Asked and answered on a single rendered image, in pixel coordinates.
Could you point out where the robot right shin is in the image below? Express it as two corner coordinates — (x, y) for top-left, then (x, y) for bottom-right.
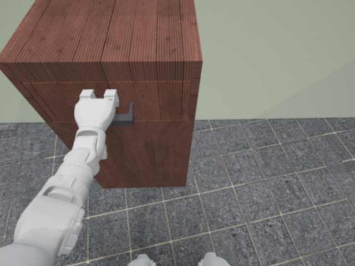
(204, 252), (216, 258)

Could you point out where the robot left shin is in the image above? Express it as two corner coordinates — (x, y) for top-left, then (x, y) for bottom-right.
(137, 254), (149, 259)

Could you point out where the robot shin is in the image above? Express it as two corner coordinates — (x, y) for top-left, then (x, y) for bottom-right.
(137, 254), (149, 259)
(204, 252), (216, 258)

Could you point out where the robot left hand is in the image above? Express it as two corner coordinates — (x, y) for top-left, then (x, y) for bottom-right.
(74, 89), (119, 160)

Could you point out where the robot left upper arm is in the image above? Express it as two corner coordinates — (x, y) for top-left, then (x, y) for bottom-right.
(0, 195), (85, 266)

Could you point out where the left robot forearm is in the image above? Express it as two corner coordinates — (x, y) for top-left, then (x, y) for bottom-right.
(14, 127), (106, 242)

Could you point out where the cabinet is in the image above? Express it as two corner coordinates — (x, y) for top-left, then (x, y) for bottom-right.
(0, 0), (203, 188)

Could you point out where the handle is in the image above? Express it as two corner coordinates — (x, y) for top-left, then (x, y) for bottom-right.
(110, 102), (134, 126)

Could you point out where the drawer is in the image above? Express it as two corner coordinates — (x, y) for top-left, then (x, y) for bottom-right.
(23, 80), (190, 121)

